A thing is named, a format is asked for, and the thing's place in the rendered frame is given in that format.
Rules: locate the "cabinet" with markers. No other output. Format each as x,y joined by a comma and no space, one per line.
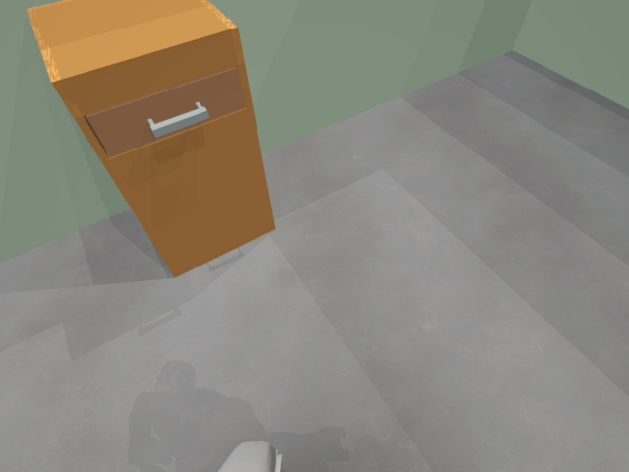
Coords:
199,193

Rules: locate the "handle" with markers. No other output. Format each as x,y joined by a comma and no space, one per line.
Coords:
179,122

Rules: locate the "robot left thigh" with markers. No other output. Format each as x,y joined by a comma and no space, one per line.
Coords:
253,456

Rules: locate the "drawer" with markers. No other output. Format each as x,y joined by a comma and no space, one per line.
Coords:
125,126

